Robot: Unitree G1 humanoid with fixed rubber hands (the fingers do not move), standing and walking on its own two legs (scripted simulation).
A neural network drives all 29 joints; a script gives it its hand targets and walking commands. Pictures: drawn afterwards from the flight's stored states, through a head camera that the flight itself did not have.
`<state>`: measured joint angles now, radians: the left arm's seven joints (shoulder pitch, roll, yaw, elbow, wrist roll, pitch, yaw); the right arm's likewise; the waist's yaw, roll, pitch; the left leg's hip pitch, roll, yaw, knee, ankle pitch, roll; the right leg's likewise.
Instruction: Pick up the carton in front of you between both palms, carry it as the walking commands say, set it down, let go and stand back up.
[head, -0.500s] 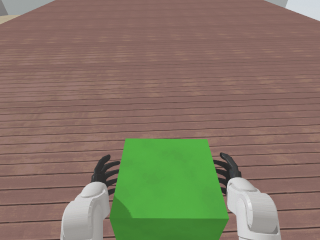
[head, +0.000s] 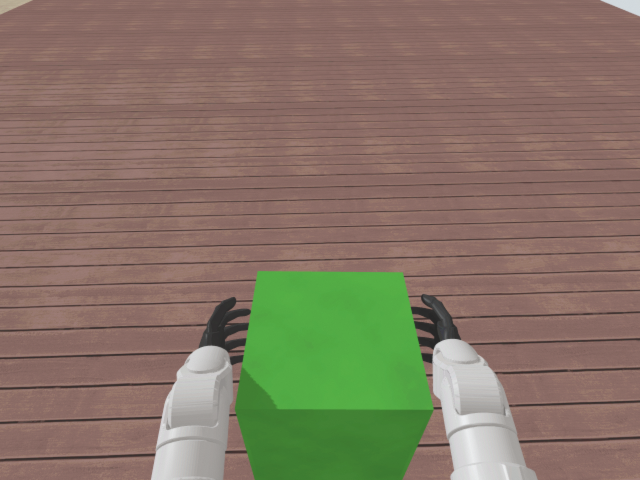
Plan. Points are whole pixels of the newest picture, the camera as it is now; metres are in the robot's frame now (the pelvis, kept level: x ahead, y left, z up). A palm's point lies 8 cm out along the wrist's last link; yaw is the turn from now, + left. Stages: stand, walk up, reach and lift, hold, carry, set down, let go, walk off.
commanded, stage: carry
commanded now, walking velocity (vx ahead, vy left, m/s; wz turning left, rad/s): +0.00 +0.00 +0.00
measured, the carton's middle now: (329, 380) +0.29 +0.00 -0.06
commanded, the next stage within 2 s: hold in 0.28 s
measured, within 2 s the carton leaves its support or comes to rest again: neither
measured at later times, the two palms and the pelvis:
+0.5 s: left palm (204, 366) +0.26 +0.15 +0.04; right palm (445, 353) +0.27 -0.15 +0.04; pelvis -0.01 +0.00 +0.01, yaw +2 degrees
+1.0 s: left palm (209, 394) +0.22 +0.13 +0.06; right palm (475, 380) +0.23 -0.16 +0.06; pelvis -0.07 -0.02 +0.00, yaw +1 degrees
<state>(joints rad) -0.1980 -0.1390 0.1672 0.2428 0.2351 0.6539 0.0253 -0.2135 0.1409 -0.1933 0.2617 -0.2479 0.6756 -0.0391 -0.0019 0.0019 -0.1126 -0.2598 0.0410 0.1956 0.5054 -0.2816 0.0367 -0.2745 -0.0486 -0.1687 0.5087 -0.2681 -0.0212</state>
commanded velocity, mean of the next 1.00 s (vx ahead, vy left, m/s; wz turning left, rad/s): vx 0.00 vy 0.00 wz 0.00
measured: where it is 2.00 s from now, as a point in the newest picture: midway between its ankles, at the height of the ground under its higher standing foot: outside the picture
